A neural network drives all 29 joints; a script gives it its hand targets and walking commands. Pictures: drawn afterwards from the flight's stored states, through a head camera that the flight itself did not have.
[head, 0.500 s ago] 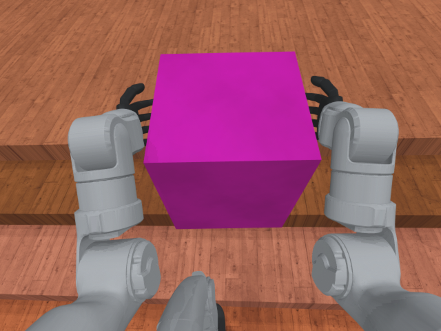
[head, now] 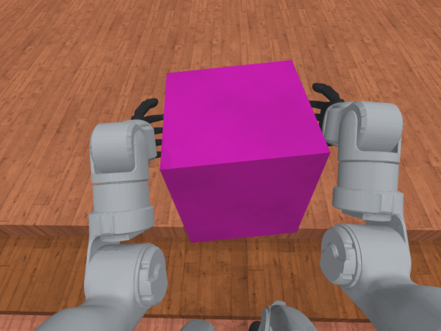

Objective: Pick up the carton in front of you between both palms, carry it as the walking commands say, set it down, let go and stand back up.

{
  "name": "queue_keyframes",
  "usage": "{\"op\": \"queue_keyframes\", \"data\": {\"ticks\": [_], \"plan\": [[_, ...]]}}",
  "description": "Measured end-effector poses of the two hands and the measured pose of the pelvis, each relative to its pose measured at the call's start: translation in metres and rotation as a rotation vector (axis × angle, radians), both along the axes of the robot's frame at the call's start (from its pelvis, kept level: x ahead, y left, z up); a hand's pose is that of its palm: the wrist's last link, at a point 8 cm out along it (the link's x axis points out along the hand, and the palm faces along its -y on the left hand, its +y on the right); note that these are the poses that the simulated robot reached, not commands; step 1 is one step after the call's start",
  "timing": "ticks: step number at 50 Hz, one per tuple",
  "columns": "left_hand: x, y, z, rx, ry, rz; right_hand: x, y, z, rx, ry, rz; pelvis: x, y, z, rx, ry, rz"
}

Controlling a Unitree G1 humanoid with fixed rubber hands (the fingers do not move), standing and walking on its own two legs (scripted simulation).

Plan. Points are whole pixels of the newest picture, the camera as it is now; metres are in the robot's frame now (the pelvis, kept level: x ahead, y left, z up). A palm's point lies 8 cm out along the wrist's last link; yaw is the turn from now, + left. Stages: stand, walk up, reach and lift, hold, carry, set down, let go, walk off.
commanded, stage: carry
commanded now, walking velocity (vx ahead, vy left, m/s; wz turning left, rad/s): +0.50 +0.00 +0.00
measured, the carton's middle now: (237, 159) +0.39 +0.02 +0.08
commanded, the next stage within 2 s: none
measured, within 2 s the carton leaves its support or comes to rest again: neither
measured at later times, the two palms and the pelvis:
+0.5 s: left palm out of the picture +0.73 +0.12 +0.30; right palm out of the picture +0.68 -0.18 +0.29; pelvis +0.33 +0.03 +0.15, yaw +1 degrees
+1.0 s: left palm out of the picture +0.99 +0.14 +0.40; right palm out of the picture +1.04 -0.16 +0.41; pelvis +0.63 -0.07 +0.25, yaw +3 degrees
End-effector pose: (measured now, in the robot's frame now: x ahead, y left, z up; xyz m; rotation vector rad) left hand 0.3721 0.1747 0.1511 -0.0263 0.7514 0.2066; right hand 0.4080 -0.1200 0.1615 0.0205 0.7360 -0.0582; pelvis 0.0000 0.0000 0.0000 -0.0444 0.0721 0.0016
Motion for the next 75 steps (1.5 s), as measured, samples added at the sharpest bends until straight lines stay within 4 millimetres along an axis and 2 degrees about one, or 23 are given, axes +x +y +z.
{"op": "queue_keyframes", "data": {"ticks": [2,5,8,12,15,18,20,23,27,31,36,38,40,42,46,49,52,55,58,62,66,69,75], "plan": [[0.009,0.012,0.006,-0.009,0.031,0.05,0.023,0.013,0.005,0.01,0.034,0.035,0.022,-0.006,0.02,0.01,-0.004,0.011],[0.033,0.024,0.026,-0.021,0.019,0.107,0.06,0.028,0.024,0.02,0.025,0.072,0.056,-0.013,0.043,0.039,-0.01,0.029],[0.072,0.03,0.057,-0.012,-0.051,0.131,0.101,0.035,0.05,0.043,-0.043,0.084,0.094,-0.013,0.054,0.055,-0.01,0.034],[0.138,0.03,0.096,0.004,-0.124,0.112,0.157,0.033,0.082,0.057,-0.118,0.068,0.153,-0.006,0.063,0.069,-0.013,0.025],[0.195,0.023,0.114,0.003,-0.121,0.069,0.199,0.023,0.098,0.036,-0.118,0.037,0.204,0.004,0.07,0.088,0.006,0.026],[0.254,0.008,0.122,-0.008,-0.067,-0.01,0.234,0.005,0.107,-0.006,-0.067,-0.025,0.253,0.017,0.085,0.107,0.024,0.022],[0.291,-0.009,0.127,-0.016,-0.032,-0.077,0.248,-0.013,0.11,-0.039,-0.033,-0.074,0.274,0.022,0.1,0.112,0.021,0.015],[0.334,-0.04,0.135,-0.034,0.023,-0.155,0.258,-0.042,0.115,-0.057,0.026,-0.155,0.304,0.025,0.128,0.1,0.015,0.015],[0.385,-0.071,0.157,-0.053,0.022,-0.214,0.29,-0.069,0.141,-0.055,0.026,-0.231,0.348,0.025,0.157,0.06,-0.004,0.002],[0.442,-0.082,0.188,-0.087,-0.065,-0.211,0.351,-0.082,0.182,-0.064,-0.063,-0.244,0.402,0.011,0.166,0.05,-0.008,0.005],[0.515,-0.077,0.215,-0.055,-0.113,-0.142,0.451,-0.079,0.214,-0.051,-0.108,-0.178,0.486,-0.017,0.172,0.021,0.005,-0.002],[0.537,-0.067,0.22,-0.022,-0.108,-0.09,0.495,-0.071,0.219,-0.046,-0.103,-0.109,0.521,-0.033,0.173,0.011,-0.014,-0.011],[0.552,-0.057,0.22,0.009,-0.077,-0.04,0.532,-0.061,0.218,-0.034,-0.073,-0.045,0.543,-0.044,0.183,0.009,-0.028,-0.002],[0.56,-0.047,0.216,0.017,-0.019,0.003,0.557,-0.05,0.216,-0.025,-0.016,-0.001,0.562,-0.051,0.199,0.009,-0.035,0.003],[0.578,-0.036,0.22,0.001,0.058,0.058,0.593,-0.037,0.221,-0.027,0.06,0.045,0.598,-0.063,0.231,0.023,-0.04,0.024],[0.604,-0.035,0.238,-0.005,0.034,0.075,0.621,-0.035,0.238,-0.017,0.039,0.05,0.625,-0.067,0.249,0.036,-0.039,0.039],[0.64,-0.038,0.265,0.0,-0.028,0.072,0.651,-0.039,0.261,0.0,-0.022,0.038,0.654,-0.066,0.259,0.038,-0.027,0.044],[0.678,-0.043,0.291,0.009,-0.077,0.054,0.68,-0.045,0.281,0.013,-0.07,0.017,0.687,-0.061,0.266,0.037,-0.014,0.039],[0.716,-0.047,0.307,0.02,-0.085,0.024,0.71,-0.051,0.295,0.012,-0.08,-0.007,0.725,-0.052,0.27,0.035,-0.005,0.033],[0.767,-0.048,0.311,0.035,-0.055,-0.025,0.751,-0.053,0.3,-0.01,-0.052,-0.03,0.781,-0.036,0.271,0.036,-0.001,0.027],[0.822,-0.041,0.3,0.037,-0.042,-0.074,0.795,-0.046,0.294,-0.051,-0.04,-0.047,0.836,-0.017,0.257,0.046,-0.01,0.011],[0.855,-0.037,0.283,0.013,0.001,-0.095,0.818,-0.042,0.278,-0.084,0.004,-0.058,0.864,-0.011,0.26,0.048,-0.01,0.003],[0.906,-0.037,0.252,-0.005,0.112,-0.112,0.858,-0.042,0.244,-0.095,0.116,-0.073,0.913,-0.008,0.277,0.033,0.0,0.004]]}}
